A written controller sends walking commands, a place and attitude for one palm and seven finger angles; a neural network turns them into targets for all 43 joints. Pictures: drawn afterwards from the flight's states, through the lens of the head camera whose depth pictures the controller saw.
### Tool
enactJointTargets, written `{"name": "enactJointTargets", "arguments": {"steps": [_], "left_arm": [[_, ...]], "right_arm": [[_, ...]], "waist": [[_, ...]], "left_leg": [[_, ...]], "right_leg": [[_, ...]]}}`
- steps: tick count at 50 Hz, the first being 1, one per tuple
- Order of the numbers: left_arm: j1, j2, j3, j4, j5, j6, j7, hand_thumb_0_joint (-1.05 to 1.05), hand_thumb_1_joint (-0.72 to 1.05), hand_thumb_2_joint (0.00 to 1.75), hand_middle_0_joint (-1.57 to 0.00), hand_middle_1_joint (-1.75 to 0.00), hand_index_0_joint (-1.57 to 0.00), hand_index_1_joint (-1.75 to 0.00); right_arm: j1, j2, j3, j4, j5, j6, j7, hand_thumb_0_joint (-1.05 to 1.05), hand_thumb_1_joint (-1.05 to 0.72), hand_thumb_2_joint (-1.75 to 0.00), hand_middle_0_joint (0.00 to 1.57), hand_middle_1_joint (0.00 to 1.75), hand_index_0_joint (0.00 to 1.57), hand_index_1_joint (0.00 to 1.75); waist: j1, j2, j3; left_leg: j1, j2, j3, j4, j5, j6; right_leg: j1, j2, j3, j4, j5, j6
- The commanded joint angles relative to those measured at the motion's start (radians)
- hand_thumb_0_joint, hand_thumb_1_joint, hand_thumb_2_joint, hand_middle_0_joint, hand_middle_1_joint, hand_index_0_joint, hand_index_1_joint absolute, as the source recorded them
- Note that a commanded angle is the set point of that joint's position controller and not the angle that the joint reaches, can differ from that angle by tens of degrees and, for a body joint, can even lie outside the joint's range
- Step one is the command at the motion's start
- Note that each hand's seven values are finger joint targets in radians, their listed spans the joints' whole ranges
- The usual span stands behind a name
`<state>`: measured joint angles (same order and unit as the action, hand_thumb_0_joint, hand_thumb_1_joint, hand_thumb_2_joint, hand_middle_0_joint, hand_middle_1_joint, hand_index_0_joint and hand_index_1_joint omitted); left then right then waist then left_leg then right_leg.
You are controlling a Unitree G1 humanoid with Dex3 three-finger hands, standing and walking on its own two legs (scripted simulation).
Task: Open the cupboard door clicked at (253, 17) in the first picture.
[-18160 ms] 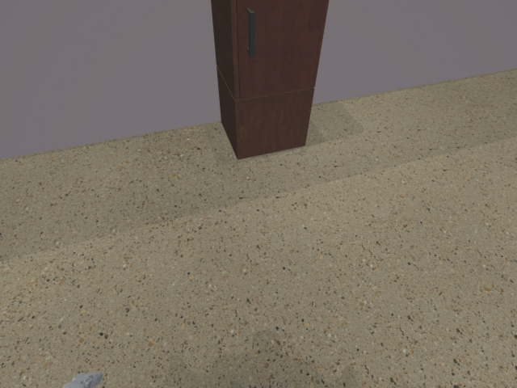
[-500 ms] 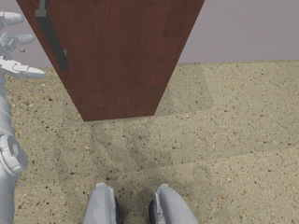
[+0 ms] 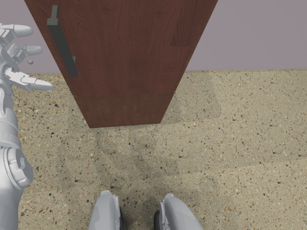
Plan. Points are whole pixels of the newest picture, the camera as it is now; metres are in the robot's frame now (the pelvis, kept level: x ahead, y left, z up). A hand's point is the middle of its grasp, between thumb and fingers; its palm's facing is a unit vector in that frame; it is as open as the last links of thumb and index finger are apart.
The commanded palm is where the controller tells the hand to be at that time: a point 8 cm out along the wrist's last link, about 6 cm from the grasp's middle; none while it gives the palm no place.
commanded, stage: move the hooked fingers beside the handle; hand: left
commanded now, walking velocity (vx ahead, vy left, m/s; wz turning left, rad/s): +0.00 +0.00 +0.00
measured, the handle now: (65, 45) +0.56 +0.19 +0.06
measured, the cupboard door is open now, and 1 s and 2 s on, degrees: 0 0 0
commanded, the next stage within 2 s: slide the fingers in behind the handle in 0.28 s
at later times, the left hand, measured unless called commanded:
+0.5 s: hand (37, 61) +0.50 +0.25 +0.06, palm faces +0.07 -1.00 -0.02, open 14.0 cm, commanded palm +0.49 +0.28 +0.06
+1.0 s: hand (56, 59) +0.51 +0.21 +0.06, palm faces +0.06 -1.00 -0.02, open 14.0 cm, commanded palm +0.49 +0.24 +0.06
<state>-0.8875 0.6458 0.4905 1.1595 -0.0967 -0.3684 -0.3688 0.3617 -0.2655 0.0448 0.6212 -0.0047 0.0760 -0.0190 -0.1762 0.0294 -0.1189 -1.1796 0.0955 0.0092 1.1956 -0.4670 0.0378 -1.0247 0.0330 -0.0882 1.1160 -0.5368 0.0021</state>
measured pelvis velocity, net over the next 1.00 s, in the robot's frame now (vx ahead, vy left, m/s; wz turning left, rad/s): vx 0.00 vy -0.01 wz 0.00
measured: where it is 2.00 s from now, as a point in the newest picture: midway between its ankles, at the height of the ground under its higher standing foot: outside the picture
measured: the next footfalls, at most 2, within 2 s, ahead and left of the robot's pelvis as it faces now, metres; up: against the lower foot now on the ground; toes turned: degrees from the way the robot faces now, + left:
none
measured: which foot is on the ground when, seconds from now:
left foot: down 0.00-1.00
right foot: down 0.00-1.00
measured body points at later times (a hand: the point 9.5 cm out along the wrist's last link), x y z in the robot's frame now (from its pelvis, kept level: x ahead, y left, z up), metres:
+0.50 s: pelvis -0.01 +0.00 +0.00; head +0.15 +0.03 +0.42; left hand +0.49 +0.30 +0.07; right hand +0.00 -0.27 -0.11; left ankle +0.04 +0.10 -0.64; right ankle -0.01 -0.13 -0.64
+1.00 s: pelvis +0.00 -0.01 +0.00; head +0.15 +0.02 +0.42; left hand +0.50 +0.26 +0.07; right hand +0.01 -0.27 -0.11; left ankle +0.04 +0.10 -0.64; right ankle -0.01 -0.13 -0.64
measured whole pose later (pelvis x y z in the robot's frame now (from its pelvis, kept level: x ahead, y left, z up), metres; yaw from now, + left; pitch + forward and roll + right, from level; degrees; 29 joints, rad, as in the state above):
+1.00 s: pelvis +0.00 -0.01 +0.00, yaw +0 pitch +25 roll -5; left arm -0.89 0.54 0.43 1.14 -0.08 -0.40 -0.25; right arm 0.37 -0.25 0.03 0.64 -0.01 0.07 0.00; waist -0.18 0.04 -0.12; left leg -1.18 0.09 0.01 1.20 -0.47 0.02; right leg -1.03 0.03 -0.08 1.14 -0.55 -0.01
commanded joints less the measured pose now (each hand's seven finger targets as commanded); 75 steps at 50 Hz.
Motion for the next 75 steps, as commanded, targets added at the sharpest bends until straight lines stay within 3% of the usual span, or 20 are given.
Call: {"name": "enactJointTargets", "arguments": {"steps": [1, 4, 8, 14, 21, 25, 27, 29, 33, 36, 40, 46, 48, 51, 56, 58, 61, 65, 69, 75], "left_arm": [[-0.384, 0.284, 0.036, -0.196, -0.025, -0.082, 0.007, 0.00, -0.50, 0.30, -0.30, -1.20, -0.30, -1.20], [-0.419, 0.273, 0.014, -0.215, -0.018, -0.095, 0.007, 0.00, -0.50, 0.30, -0.30, -1.20, -0.30, -1.20], [-0.433, 0.261, 0.008, -0.199, -0.025, -0.092, 0.005, 0.00, -0.50, 0.30, -0.30, -1.20, -0.30, -1.20], [-0.426, 0.257, 0.010, -0.220, -0.021, -0.088, 0.014, 0.00, -0.50, 0.30, -0.30, -1.20, -0.30, -1.20], [-0.422, 0.249, 0.006, -0.195, -0.021, -0.083, 0.025, 0.00, -0.50, 0.30, -0.30, -1.20, -0.30, -1.20], [-0.444, 0.225, -0.015, -0.179, -0.018, -0.086, 0.031, 0.00, -0.50, 0.30, -0.30, -1.20, -0.30, -1.20], [-0.455, 0.261, 0.011, -0.193, -0.016, -0.092, 0.037, 0.00, -0.50, 0.30, -0.30, -1.20, -0.30, -1.20], [-0.444, 0.218, -0.015, -0.208, -0.013, -0.092, 0.044, 0.00, -0.50, 0.30, -0.30, -1.20, -0.30, -1.20], [-0.439, 0.233, 0.006, -0.212, -0.011, -0.087, 0.065, 0.00, -0.50, 0.30, -0.30, -1.20, -0.30, -1.20], [-0.421, 0.216, -0.009, -0.193, -0.002, -0.077, 0.078, 0.00, -0.50, 0.30, -0.30, -1.20, -0.30, -1.20], [-0.433, 0.214, 0.003, -0.237, -0.003, -0.100, 0.098, 0.00, -0.50, 0.30, -0.30, -1.20, -0.30, -1.20], [-0.428, 0.125, -0.056, -0.223, 0.000, -0.097, 0.114, 0.00, -0.50, 0.30, -0.30, -1.20, -0.30, -1.20], [-0.425, 0.115, -0.051, -0.253, -0.002, -0.109, 0.124, 0.00, -0.50, 0.30, -0.30, -1.20, -0.30, -1.20], [-0.424, 0.074, -0.070, -0.231, -0.004, -0.109, 0.145, 0.00, -0.50, 0.30, -0.30, -1.20, -0.30, -1.20], [-0.427, 0.105, -0.045, -0.225, 0.010, -0.123, 0.172, 0.00, -0.50, 0.30, -0.30, -1.20, -0.30, -1.20], [-0.424, 0.100, -0.046, -0.241, 0.012, -0.136, 0.177, 0.00, -0.50, 0.30, -0.30, -1.20, -0.30, -1.20], [-0.416, 0.073, -0.067, -0.215, 0.013, -0.134, 0.180, 0.00, -0.50, 0.30, -0.30, -1.20, -0.30, -1.20], [-0.452, 0.040, -0.093, -0.213, 0.014, -0.135, 0.188, 0.00, -0.50, 0.30, -0.30, -1.20, -0.30, -1.20], [-0.445, 0.061, -0.071, -0.230, 0.011, -0.142, 0.195, 0.00, -0.50, 0.30, -0.30, -1.20, -0.30, -1.20], [-0.405, 0.014, -0.093, -0.234, 0.010, -0.143, 0.208, 0.00, -0.50, 0.30, -0.30, -1.20, -0.30, -1.20]], "right_arm": [[0.178, -0.205, -0.071, -0.031, -0.005, -0.009, -0.014, 0.00, -0.90, -0.90, 0.20, 0.30, 0.20, 0.30], [0.172, -0.202, -0.069, -0.031, -0.005, -0.011, -0.013, 0.00, -0.90, -0.90, 0.20, 0.30, 0.20, 0.30], [0.171, -0.207, -0.070, -0.023, -0.005, -0.012, -0.015, 0.00, -0.90, -0.90, 0.20, 0.30, 0.20, 0.30], [0.171, -0.203, -0.071, -0.027, -0.006, -0.012, -0.015, 0.00, -0.90, -0.90, 0.20, 0.30, 0.20, 0.30], [0.172, -0.201, -0.068, -0.026, -0.004, -0.014, -0.014, 0.00, -0.90, -0.90, 0.20, 0.30, 0.20, 0.30], [0.174, -0.198, -0.067, -0.019, -0.005, -0.019, -0.014, 0.00, -0.90, -0.90, 0.20, 0.30, 0.20, 0.30], [0.183, -0.203, -0.069, -0.015, -0.008, -0.021, -0.016, 0.00, -0.90, -0.90, 0.20, 0.30, 0.20, 0.30], [0.183, -0.195, -0.071, -0.015, -0.009, -0.022, -0.012, 0.00, -0.90, -0.90, 0.20, 0.30, 0.20, 0.30], [0.191, -0.197, -0.073, -0.013, -0.011, -0.018, -0.007, 0.00, -0.90, -0.90, 0.20, 0.30, 0.20, 0.30], [0.187, -0.193, -0.071, -0.021, -0.009, -0.015, -0.004, 0.00, -0.90, -0.90, 0.20, 0.30, 0.20, 0.30], [0.188, -0.189, -0.075, -0.021, -0.013, -0.018, -0.001, 0.00, -0.90, -0.90, 0.20, 0.30, 0.20, 0.30], [0.187, -0.183, -0.080, -0.016, -0.012, -0.014, 0.007, 0.00, -0.90, -0.90, 0.20, 0.30, 0.20, 0.30], [0.188, -0.179, -0.083, -0.015, -0.015, -0.015, 0.010, 0.00, -0.90, -0.90, 0.20, 0.30, 0.20, 0.30], [0.182, -0.175, -0.084, -0.013, -0.016, -0.016, 0.013, 0.00, -0.90, -0.90, 0.20, 0.30, 0.20, 0.30], [0.181, -0.174, -0.082, -0.016, -0.019, -0.013, 0.015, 0.00, -0.90, -0.90, 0.20, 0.30, 0.20, 0.30], [0.180, -0.171, -0.082, -0.020, -0.020, -0.013, 0.017, 0.00, -0.90, -0.90, 0.20, 0.30, 0.20, 0.30], [0.175, -0.168, -0.081, -0.019, -0.018, -0.012, 0.021, 0.00, -0.90, -0.90, 0.20, 0.30, 0.20, 0.30], [0.173, -0.168, -0.084, -0.016, -0.019, -0.013, 0.020, 0.00, -0.90, -0.90, 0.20, 0.30, 0.20, 0.30], [0.178, -0.167, -0.083, -0.015, -0.020, -0.014, 0.020, 0.00, -0.90, -0.90, 0.20, 0.30, 0.20, 0.30], [0.174, -0.159, -0.088, -0.016, -0.019, -0.011, 0.028, 0.00, -0.90, -0.90, 0.20, 0.30, 0.20, 0.30]], "waist": [[-0.001, 0.175, -0.478], [0.000, 0.218, -0.496], [-0.014, 0.194, -0.497], [-0.001, 0.208, -0.536], [-0.011, 0.151, -0.487], [-0.018, 0.169, -0.472], [-0.013, 0.186, -0.496], [-0.007, 0.210, -0.525], [-0.006, 0.182, -0.533], [-0.005, 0.166, -0.491], [0.001, 0.178, -0.540], [-0.013, 0.169, -0.499], [0.001, 0.197, -0.548], [-0.014, 0.149, -0.505], [-0.007, 0.114, -0.505], [0.002, 0.147, -0.528], [-0.007, 0.119, -0.501], [-0.020, 0.139, -0.497], [-0.008, 0.128, -0.536], [0.001, 0.122, -0.530]], "left_leg": [[0.585, -0.030, -0.095, -0.107, 0.394, -0.007], [0.603, -0.030, -0.098, -0.102, 0.400, -0.010], [0.616, -0.025, -0.108, -0.100, 0.393, -0.010], [0.626, -0.027, -0.107, -0.099, 0.411, -0.010], [0.550, -0.031, -0.094, -0.102, 0.346, -0.002], [0.546, -0.030, -0.097, -0.102, 0.322, -0.004], [0.561, -0.029, -0.100, -0.095, 0.347, -0.003], [0.596, -0.029, -0.100, -0.096, 0.384, -0.008], [0.578, -0.029, -0.097, -0.091, 0.399, -0.005], [0.538, -0.034, -0.088, -0.100, 0.358, -0.005], [0.565, -0.035, -0.086, -0.094, 0.393, -0.006], [0.575, -0.036, -0.087, -0.104, 0.380, -0.008], [0.621, -0.037, -0.090, -0.102, 0.422, -0.012], [0.585, -0.039, -0.087, -0.105, 0.385, -0.008], [0.538, -0.046, -0.077, -0.099, 0.377, -0.004], [0.560, -0.047, -0.075, -0.095, 0.406, -0.007], [0.533, -0.049, -0.070, -0.095, 0.371, -0.006], [0.543, -0.049, -0.073, -0.094, 0.355, -0.006], [0.539, -0.051, -0.070, -0.090, 0.383, -0.005], [0.533, -0.055, -0.059, -0.091, 0.382, -0.006]], "right_leg": [[0.007, 0.039, 0.031, -0.127, 0.294, -0.024], [-0.005, 0.038, 0.033, -0.118, 0.291, -0.027], [-0.032, 0.037, 0.029, -0.117, 0.278, -0.024], [-0.013, 0.036, 0.031, -0.112, 0.292, -0.025], [0.014, 0.037, 0.038, -0.126, 0.271, -0.019], [-0.011, 0.037, 0.037, -0.125, 0.248, -0.021], [-0.012, 0.037, 0.038, -0.114, 0.262, -0.025], [-0.014, 0.036, 0.036, -0.112, 0.283, -0.025], [0.009, 0.036, 0.037, -0.109, 0.308, -0.022], [0.023, 0.037, 0.038, -0.118, 0.290, -0.021], [0.045, 0.038, 0.042, -0.111, 0.322, -0.022], [0.021, 0.037, 0.038, -0.122, 0.312, -0.021], [0.019, 0.036, 0.035, -0.114, 0.330, -0.025], [0.025, 0.037, 0.035, -0.126, 0.317, -0.019], [0.071, 0.035, 0.046, -0.119, 0.342, -0.018], [0.070, 0.034, 0.047, -0.110, 0.366, -0.021], [0.072, 0.035, 0.048, -0.117, 0.347, -0.017], [0.043, 0.033, 0.049, -0.121, 0.326, -0.018], [0.083, 0.033, 0.052, -0.111, 0.365, -0.018], [0.101, 0.033, 0.054, -0.118, 0.383, -0.016]]}}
